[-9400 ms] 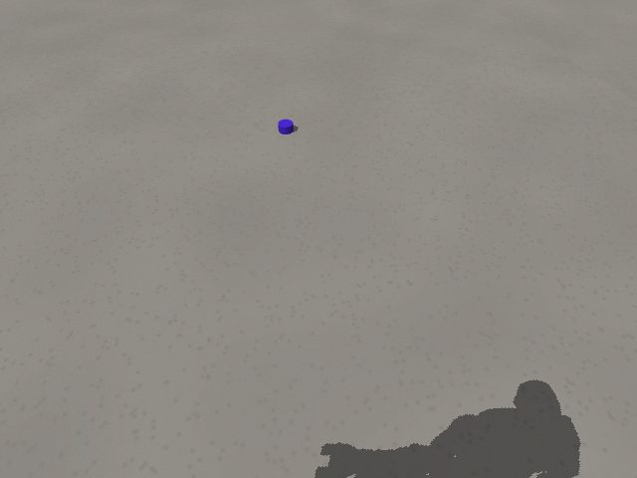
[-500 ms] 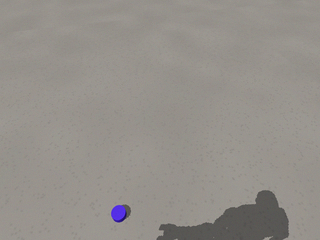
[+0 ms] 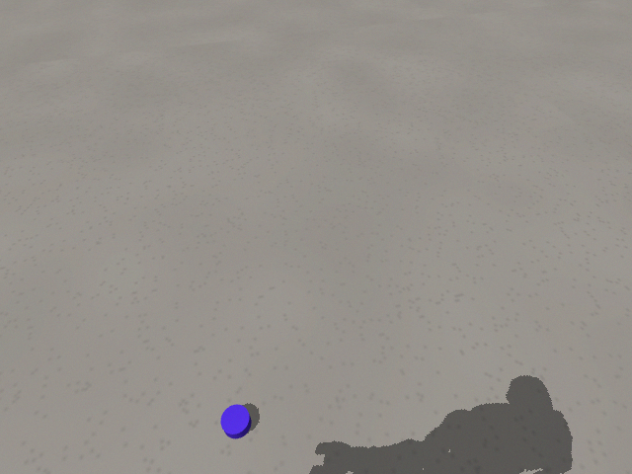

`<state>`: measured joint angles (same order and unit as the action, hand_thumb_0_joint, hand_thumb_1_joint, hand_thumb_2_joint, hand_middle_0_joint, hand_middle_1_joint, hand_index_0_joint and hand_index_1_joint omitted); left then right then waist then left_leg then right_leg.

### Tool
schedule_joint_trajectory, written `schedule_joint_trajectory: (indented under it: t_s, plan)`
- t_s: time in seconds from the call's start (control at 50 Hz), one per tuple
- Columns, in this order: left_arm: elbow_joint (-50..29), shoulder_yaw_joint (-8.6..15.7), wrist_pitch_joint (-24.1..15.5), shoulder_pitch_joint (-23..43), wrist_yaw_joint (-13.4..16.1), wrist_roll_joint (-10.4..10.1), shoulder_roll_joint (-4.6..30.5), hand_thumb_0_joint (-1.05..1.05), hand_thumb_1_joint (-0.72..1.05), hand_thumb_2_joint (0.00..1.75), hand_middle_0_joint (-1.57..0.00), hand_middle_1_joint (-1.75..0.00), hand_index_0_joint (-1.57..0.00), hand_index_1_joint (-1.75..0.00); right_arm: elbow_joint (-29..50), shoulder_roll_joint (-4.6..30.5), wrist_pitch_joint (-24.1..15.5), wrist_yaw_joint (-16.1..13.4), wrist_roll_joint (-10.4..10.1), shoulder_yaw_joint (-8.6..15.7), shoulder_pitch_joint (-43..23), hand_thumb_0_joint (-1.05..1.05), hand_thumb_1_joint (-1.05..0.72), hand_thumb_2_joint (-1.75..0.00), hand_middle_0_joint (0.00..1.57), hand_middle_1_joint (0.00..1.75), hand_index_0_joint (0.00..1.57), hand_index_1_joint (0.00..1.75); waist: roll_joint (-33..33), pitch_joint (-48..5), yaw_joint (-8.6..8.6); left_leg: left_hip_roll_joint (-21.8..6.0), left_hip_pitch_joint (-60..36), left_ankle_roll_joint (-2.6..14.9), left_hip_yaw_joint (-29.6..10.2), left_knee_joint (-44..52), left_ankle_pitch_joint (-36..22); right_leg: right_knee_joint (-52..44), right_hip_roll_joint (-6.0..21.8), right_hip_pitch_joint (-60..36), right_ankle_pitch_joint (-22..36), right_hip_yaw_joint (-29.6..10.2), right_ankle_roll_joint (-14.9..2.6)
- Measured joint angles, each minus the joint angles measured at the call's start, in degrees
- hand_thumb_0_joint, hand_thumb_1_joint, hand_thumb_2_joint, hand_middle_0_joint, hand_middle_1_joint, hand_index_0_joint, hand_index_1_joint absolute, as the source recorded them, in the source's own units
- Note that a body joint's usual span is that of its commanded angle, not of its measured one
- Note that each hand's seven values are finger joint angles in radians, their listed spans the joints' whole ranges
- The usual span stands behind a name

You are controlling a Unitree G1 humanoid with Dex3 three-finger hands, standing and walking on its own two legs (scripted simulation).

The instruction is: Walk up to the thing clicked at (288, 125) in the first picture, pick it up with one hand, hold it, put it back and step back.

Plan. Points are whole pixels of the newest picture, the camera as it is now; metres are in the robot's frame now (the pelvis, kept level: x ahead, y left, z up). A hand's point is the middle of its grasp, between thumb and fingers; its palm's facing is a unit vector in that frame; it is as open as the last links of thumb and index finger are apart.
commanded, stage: stand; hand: left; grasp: from above
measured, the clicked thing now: (236, 421) +0.42 +0.27 -0.76
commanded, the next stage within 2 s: rise first in 0.76 s
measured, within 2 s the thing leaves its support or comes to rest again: neither
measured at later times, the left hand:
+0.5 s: hand out of the picture +0.07 +0.25 -0.16, palm faces -0.03 -0.94 -0.34, open 7.4 cm
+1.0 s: hand out of the picture +0.12 +0.25 -0.16, palm faces +0.04 -0.94 -0.33, open 7.9 cm
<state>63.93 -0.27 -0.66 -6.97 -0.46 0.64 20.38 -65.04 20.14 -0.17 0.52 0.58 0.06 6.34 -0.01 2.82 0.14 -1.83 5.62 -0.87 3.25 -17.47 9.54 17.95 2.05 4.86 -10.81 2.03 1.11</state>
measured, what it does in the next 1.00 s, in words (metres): stands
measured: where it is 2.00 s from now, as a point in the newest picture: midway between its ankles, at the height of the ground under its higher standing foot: outside the picture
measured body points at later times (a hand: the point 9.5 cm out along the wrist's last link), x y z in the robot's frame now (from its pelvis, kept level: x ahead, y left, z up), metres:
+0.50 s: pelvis +0.00 +0.00 +0.00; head +0.01 +0.00 +0.45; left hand +0.07 +0.30 -0.13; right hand +0.08 -0.30 -0.13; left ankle +0.00 +0.13 -0.75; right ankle -0.01 -0.13 -0.75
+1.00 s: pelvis -0.01 +0.00 -0.01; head +0.04 +0.00 +0.44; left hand +0.11 +0.30 -0.14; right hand +0.09 -0.28 -0.14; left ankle +0.00 +0.13 -0.75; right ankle -0.01 -0.13 -0.75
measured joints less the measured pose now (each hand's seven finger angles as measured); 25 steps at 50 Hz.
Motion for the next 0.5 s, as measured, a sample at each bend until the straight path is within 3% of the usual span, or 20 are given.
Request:
schedule_joint_trajectory:
  t_s: [0.5]
  plan:
    - [-0.18, -0.11, -0.08, -0.33, 0.04, 0.02, -0.03, 0.01, 0.9, 0.9, -0.21, -0.3, -0.2, -0.3, 0.17, -0.05, 0.04, 0.03, -0.05, 0.11, -0.12, 0.01, -0.91, -0.89, 0.2, 0.3, 0.2, 0.3, -0.18, 0.0, 0.0, -0.18, -0.11, -0.04, 0.15, -0.3, 0.32, -0.01, -0.17, -0.17, -0.08, -0.17, -0.05]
